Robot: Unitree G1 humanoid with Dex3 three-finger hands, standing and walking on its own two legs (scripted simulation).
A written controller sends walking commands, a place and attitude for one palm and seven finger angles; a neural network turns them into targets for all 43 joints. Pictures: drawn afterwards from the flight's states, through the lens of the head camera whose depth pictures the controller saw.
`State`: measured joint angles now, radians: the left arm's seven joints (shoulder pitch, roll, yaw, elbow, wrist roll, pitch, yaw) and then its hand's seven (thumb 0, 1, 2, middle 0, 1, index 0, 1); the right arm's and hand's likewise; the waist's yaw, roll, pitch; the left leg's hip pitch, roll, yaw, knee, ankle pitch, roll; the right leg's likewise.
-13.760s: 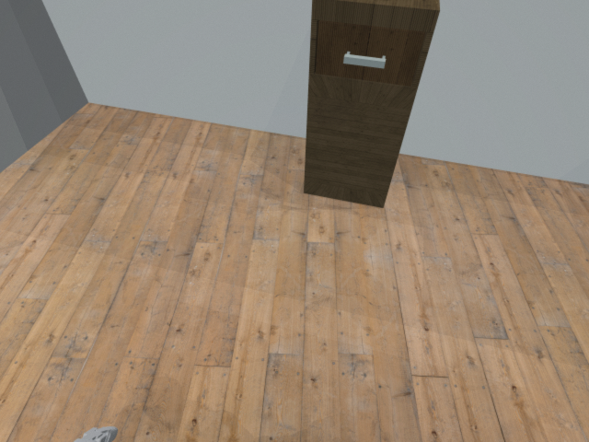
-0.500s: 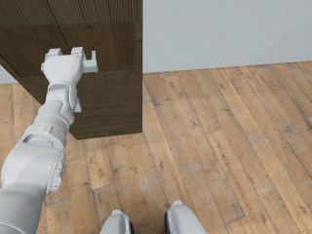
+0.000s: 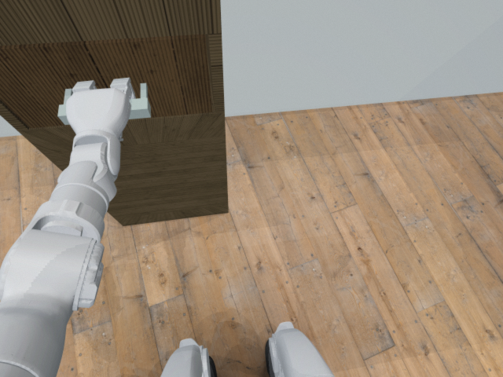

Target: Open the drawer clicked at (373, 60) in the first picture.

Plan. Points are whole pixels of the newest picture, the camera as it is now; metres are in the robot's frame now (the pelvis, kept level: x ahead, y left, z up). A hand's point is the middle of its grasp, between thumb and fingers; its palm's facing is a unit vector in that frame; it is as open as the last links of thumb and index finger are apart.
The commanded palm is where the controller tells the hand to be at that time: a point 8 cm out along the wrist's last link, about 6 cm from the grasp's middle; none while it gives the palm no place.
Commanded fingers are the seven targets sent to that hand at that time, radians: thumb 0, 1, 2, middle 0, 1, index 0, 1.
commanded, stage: close the thumb around the handle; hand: left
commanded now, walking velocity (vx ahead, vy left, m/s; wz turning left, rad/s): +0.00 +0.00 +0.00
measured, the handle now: (106, 101) +0.58 +0.18 +0.01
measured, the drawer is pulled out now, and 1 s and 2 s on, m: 0.00 0.07 0.21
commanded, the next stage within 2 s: pull the drawer open in 0.06 s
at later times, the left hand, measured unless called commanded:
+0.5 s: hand (113, 142) +0.51 +0.18 -0.01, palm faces -0.06 -0.04 -1.00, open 5.6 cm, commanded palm +0.47 +0.17 +0.04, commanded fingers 0.00 0.90 0.90 -0.40 -1.35 -0.40 -1.35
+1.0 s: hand (112, 172) +0.45 +0.17 -0.01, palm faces -0.04 -0.05 -1.00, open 5.6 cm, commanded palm +0.41 +0.18 +0.04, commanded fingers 0.00 0.90 0.90 -0.40 -1.35 -0.40 -1.35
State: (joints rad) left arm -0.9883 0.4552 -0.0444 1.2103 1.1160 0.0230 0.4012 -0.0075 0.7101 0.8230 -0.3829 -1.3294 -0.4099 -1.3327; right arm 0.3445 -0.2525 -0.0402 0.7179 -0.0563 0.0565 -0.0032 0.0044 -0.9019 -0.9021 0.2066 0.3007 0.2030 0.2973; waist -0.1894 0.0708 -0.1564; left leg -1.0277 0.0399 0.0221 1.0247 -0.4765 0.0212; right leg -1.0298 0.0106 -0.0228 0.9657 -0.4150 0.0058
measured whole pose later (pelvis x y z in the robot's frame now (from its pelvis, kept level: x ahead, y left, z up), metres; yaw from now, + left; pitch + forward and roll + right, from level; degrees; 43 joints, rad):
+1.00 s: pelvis +0.03 +0.00 +0.02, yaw +0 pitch +21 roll -1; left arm -0.57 0.28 -0.11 0.88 1.12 0.05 0.48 0.00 0.73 0.81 -0.31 -1.35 -0.39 -1.35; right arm 0.27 -0.23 -0.08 0.69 -0.04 0.10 0.01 0.01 -0.90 -0.90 0.21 0.30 0.20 0.30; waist -0.07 0.05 -0.17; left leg -0.79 0.04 0.04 0.89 -0.47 0.02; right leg -0.81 0.01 0.00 0.85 -0.41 0.01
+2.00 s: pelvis +0.01 -0.01 +0.03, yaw +0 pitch +14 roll +0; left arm -0.08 0.23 -0.18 0.47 1.13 0.09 0.51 0.01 0.72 0.80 -0.30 -1.35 -0.42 -1.35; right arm 0.19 -0.22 -0.06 0.65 -0.03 0.06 0.00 0.01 -0.90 -0.90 0.21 0.30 0.20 0.30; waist -0.01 0.05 -0.15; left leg -0.66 0.03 0.04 0.86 -0.45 0.00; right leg -0.69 0.01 0.00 0.86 -0.41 -0.01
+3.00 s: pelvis +0.01 -0.02 +0.02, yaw -1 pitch +13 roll +1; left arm 0.35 0.24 -0.17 0.08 1.14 0.06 0.54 0.03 0.70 0.76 -0.29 -1.35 -0.42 -1.35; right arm 0.10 -0.20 -0.02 0.58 -0.05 0.05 0.03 0.01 -0.90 -0.90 0.20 0.30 0.20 0.30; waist 0.03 0.03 -0.15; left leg -0.65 0.04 0.05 0.93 -0.49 -0.02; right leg -0.71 0.02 0.01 0.95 -0.46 -0.03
